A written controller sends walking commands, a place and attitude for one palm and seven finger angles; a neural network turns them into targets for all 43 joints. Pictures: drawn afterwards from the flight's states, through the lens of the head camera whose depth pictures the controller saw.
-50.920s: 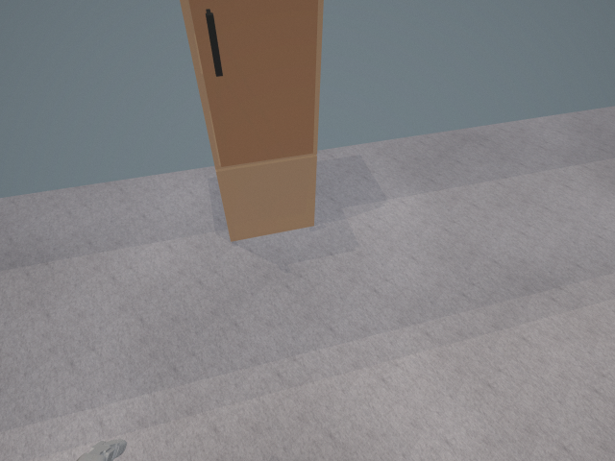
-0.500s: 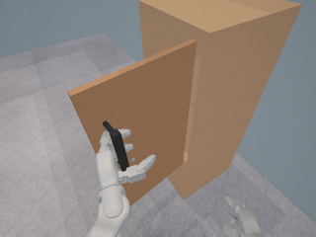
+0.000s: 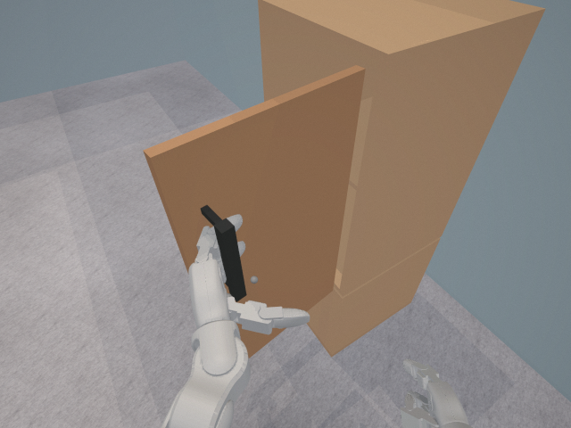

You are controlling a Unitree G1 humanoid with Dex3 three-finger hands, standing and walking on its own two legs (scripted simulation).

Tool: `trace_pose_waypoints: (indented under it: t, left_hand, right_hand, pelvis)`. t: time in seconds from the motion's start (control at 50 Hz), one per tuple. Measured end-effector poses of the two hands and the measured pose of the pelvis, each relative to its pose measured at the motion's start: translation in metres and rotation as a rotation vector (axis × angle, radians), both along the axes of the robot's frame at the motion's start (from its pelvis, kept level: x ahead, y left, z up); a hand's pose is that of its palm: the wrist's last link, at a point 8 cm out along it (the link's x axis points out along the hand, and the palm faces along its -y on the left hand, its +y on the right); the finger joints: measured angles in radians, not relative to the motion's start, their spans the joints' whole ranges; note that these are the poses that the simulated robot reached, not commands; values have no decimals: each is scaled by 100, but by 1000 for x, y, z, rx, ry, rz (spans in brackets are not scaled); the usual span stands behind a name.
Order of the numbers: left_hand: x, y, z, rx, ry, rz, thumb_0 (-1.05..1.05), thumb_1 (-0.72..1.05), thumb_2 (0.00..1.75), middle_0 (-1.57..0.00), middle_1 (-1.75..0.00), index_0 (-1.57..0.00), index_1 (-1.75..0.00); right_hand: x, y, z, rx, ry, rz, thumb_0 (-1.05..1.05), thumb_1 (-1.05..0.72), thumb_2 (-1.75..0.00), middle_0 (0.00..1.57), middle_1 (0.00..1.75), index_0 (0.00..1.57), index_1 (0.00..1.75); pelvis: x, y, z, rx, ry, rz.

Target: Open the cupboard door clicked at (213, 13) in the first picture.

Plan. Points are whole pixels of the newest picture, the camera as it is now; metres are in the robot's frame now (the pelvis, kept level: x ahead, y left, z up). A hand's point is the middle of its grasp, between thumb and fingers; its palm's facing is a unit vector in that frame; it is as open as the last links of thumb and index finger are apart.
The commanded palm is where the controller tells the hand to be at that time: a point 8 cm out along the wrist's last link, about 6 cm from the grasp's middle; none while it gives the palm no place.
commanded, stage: slide the hand sideways off the handle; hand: left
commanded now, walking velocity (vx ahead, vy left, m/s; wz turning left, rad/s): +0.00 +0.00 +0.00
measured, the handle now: (224, 255) +0.32 +0.11 +0.10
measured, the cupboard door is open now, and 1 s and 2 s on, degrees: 98 100 100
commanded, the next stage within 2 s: draw the hand back to the body in 1.22 s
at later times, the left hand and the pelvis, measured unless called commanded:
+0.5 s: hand (246, 307) +0.24 +0.07 +0.11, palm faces -0.07 -1.00 +0.04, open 16.2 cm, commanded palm +0.20 +0.13 +0.10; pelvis +0.00 +0.01 +0.00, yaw -3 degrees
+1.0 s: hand (204, 364) +0.17 +0.11 +0.10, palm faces -0.02 -1.00 -0.02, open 16.3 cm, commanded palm +0.14 +0.17 +0.10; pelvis +0.01 -0.01 -0.01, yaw -1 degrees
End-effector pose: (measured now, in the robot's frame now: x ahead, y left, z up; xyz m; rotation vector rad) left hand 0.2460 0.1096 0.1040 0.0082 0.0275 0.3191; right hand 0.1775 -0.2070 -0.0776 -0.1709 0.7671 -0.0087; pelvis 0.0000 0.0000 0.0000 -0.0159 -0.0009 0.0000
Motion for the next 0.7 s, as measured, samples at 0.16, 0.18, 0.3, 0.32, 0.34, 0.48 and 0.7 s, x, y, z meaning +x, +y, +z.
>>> trace_pose_waypoints:
  t: [0.16,0.18,0.3,0.32,0.34,0.48,0.7]
  left_hand:
    - [-9,6,-3,58,-46,-286,-1,-49,30,-30,-49,-25,-50]
    - [-9,8,-3,59,-48,-333,-1,-50,30,-28,-46,-22,-47]
    - [-10,12,-2,-20,-44,-425,-1,-50,30,-17,-36,-15,-37]
    - [-11,12,-2,-35,-45,-418,-1,-50,30,-15,-35,-15,-36]
    - [-12,12,-2,-44,-46,-414,-1,-50,30,-14,-35,-16,-36]
    - [-18,13,-1,-43,-59,-389,-1,-50,30,-14,-38,-18,-33]
    - [-59,38,-4,-21,-20,-326,-1,-50,30,-15,-32,-15,-30]
  right_hand:
    - [-12,2,1,-4,-12,0,1,-90,-90,20,30,20,30]
    - [-15,2,1,-5,-18,-5,1,-90,-90,20,30,20,30]
    - [-26,1,4,9,-65,-55,1,-90,-90,20,30,20,30]
    - [-27,1,5,11,-71,-60,1,-90,-90,20,30,20,30]
    - [-27,2,7,13,-77,-64,1,-90,-90,20,30,20,30]
    - [-24,-1,14,13,-100,-67,1,-90,-90,20,30,20,30]
    - [3,-5,15,4,-137,-26,1,-90,-90,20,30,20,30]
  pelvis:
    - [-8,3,-1,6,2,5]
    - [-9,4,-1,5,1,5]
    - [-10,10,1,4,0,-15]
    - [-9,11,1,5,1,-19]
    - [-8,11,2,7,2,-22]
    - [2,11,1,13,20,-45]
    - [13,7,-4,10,46,-31]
